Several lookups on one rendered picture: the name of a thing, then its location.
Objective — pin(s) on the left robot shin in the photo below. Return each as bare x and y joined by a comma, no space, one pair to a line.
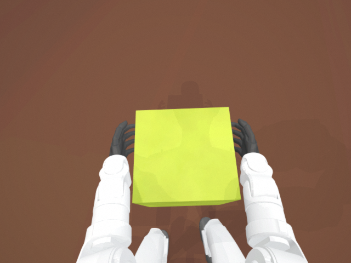
156,230

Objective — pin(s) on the robot left thigh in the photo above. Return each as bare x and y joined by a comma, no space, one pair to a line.
153,249

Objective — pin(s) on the carton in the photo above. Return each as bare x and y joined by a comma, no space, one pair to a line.
184,157

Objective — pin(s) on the right robot upper arm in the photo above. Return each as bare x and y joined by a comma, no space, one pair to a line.
264,254

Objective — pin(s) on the right robot hand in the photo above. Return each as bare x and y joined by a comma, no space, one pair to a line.
247,143

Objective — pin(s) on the left robot hand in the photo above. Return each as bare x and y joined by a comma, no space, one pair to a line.
119,145

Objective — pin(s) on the robot right forearm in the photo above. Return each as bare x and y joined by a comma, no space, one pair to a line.
265,214

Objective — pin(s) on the left robot upper arm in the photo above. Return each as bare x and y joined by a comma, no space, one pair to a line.
117,254

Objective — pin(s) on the robot left forearm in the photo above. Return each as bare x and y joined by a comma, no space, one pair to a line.
110,222

